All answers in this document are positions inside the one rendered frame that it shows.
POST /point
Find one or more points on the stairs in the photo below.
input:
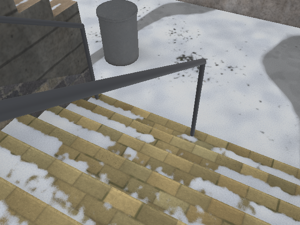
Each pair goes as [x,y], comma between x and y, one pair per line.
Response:
[102,161]

